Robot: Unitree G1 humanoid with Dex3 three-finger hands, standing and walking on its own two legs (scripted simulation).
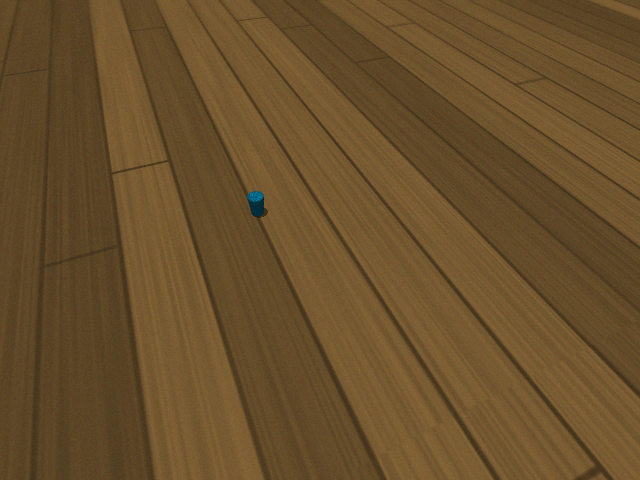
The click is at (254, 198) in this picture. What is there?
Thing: tapered cup
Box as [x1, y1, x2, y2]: [247, 191, 263, 215]
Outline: 253,191 249,193 247,196 252,214 260,215 263,212 263,195 261,192
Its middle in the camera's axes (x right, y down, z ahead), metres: -0.30 -0.17 +1.76
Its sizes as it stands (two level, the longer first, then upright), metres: 0.074 0.074 0.100
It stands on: the floor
